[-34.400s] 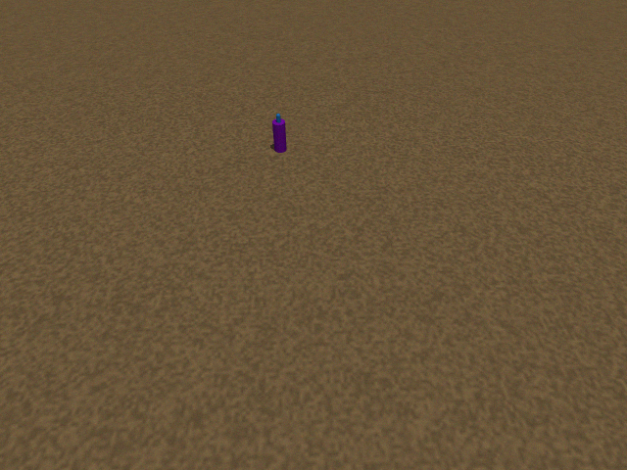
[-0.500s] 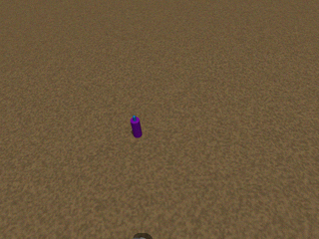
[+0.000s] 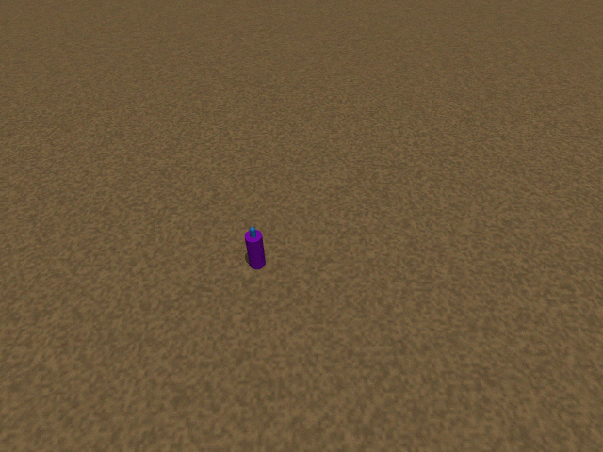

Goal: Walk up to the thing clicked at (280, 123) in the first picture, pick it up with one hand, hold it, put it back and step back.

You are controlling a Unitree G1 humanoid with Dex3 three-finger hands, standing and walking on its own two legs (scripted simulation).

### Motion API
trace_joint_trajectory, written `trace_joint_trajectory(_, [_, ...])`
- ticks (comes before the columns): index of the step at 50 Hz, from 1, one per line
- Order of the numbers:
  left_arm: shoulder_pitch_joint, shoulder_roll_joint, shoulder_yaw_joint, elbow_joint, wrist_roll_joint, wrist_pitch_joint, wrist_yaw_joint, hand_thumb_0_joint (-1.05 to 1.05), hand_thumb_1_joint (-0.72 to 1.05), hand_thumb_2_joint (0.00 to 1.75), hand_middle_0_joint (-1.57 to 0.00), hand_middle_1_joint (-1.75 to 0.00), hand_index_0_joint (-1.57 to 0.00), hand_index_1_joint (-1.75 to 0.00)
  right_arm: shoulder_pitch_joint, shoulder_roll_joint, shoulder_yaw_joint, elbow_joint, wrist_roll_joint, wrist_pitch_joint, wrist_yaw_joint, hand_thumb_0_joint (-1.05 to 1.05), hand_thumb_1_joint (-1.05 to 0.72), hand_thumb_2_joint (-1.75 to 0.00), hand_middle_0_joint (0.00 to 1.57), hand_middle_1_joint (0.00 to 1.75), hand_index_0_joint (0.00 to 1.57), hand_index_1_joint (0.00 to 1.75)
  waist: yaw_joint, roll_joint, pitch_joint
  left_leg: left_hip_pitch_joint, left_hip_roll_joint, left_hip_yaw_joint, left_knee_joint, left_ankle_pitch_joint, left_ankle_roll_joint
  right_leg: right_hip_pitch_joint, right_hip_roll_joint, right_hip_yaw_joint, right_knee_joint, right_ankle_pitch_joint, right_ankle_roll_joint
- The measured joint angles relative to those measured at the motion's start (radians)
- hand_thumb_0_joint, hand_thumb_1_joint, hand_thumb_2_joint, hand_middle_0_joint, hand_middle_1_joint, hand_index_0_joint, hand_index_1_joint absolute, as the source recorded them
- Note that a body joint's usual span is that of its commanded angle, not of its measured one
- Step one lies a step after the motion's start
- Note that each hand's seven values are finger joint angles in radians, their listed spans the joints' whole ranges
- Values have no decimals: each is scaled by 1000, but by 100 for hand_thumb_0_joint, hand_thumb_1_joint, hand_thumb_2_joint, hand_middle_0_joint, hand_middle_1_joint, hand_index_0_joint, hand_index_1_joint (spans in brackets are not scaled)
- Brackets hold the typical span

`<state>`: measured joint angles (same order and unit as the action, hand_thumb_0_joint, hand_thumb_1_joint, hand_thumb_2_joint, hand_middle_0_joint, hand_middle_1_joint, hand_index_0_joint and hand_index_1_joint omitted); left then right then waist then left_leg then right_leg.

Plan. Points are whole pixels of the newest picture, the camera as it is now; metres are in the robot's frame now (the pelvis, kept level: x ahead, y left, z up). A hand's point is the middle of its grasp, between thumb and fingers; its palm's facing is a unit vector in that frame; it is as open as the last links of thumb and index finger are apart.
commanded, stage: step back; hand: left
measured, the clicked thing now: (254, 246) +1.00 +0.23 -0.65
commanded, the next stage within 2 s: stand in 0.46 s
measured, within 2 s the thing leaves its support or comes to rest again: neither
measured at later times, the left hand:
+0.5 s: hand out of the picture +0.14 +0.28 -0.14, palm faces +0.01 -0.94 -0.35, open 7.4 cm
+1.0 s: hand out of the picture +0.11 +0.28 -0.13, palm faces -0.03 -0.94 -0.34, open 7.4 cm
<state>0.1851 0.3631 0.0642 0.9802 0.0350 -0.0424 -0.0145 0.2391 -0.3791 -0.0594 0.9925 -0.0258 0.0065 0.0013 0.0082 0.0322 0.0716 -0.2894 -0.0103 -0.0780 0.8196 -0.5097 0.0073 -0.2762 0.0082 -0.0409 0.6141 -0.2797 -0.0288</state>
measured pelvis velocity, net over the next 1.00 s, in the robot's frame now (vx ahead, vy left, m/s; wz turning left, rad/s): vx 0.03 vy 0.02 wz -0.02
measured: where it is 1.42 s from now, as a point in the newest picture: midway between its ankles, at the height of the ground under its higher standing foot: outside the picture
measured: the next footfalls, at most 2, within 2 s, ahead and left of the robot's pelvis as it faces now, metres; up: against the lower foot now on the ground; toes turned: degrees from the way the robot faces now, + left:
none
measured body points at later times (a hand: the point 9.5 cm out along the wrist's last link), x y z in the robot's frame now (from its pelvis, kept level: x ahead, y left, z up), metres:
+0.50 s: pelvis +0.04 +0.03 +0.01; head +0.06 +0.03 +0.46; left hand +0.14 +0.33 -0.11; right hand +0.16 -0.27 -0.11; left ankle +0.05 +0.14 -0.72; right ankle +0.03 -0.11 -0.72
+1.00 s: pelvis +0.03 +0.02 +0.02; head +0.04 +0.02 +0.47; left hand +0.11 +0.32 -0.11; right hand +0.11 -0.28 -0.11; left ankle +0.05 +0.14 -0.72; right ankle +0.03 -0.11 -0.72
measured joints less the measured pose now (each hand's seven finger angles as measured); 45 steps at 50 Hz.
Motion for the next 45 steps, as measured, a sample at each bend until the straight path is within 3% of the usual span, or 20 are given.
trace_joint_trajectory(3, [-12, -20, -10, -9, -1, -6, 3, 1, 91, 90, -20, -30, -20, -30, -11, -7, 2, 7, 3, -8, -1, 1, -90, -90, 20, 30, 20, 30, 11, 1, 3, -41, -2, 14, 37, 8, 1, 15, -14, 1, -14, -6, 5])
trace_joint_trajectory(6, [-24, -22, -18, -7, -6, -2, 3, 1, 91, 90, -20, -30, -20, -30, -24, -7, 5, 14, 2, -20, 2, 1, -90, -90, 20, 30, 20, 30, 14, -5, 7, -25, 21, 47, -91, 61, -4, 20, -27, 1, -8, -19, 16])
trace_joint_trajectory(9, [-39, -12, -26, 0, -18, 15, 6, 1, 90, 90, -20, -30, -20, -30, -46, 4, 3, 31, -6, -29, -4, 1, -90, -90, 20, 30, 20, 30, 12, -29, 18, 19, 15, 75, -223, 255, -14, 13, -48, 12, 38, -52, 33])
trace_joint_trajectory(14, [-56, -3, -33, 40, -30, 33, 10, 1, 91, 90, -20, -30, -20, -30, -93, 32, 25, 62, -2, -24, 0, 1, -90, -90, 20, 30, 20, 30, 14, -36, 6, 34, 31, 89, -229, 221, -14, 45, -30, 28, -25, -32, 40])
trace_joint_trajectory(26, [-107, -3, -46, 110, -37, 26, 15, 1, 91, 90, -20, -30, -20, -30, -203, 49, 41, 102, 16, -28, 1, 1, -90, -90, 21, 30, 20, 30, 14, -36, 4, 112, 25, 103, -357, 268, -8, 125, -35, 39, -164, 26, 53])
trace_joint_trajectory(45, [-100, -18, -61, 162, -28, 24, 8, 1, 91, 90, -20, -30, -20, -30, -176, 34, 43, 153, 17, -26, 8, 1, -90, -90, 20, 30, 20, 30, 0, -30, -6, 187, 20, 108, -498, 349, -11, 189, -38, 41, -285, 97, 54])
